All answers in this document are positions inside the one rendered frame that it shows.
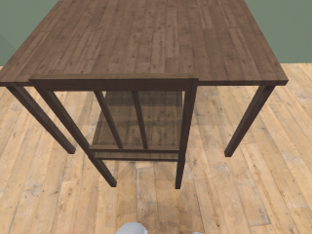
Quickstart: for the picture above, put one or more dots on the left robot thigh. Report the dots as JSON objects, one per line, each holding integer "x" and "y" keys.
{"x": 132, "y": 228}

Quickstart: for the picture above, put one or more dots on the chair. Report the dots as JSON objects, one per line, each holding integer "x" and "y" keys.
{"x": 142, "y": 117}

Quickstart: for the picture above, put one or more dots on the table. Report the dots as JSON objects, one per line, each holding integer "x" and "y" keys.
{"x": 218, "y": 39}

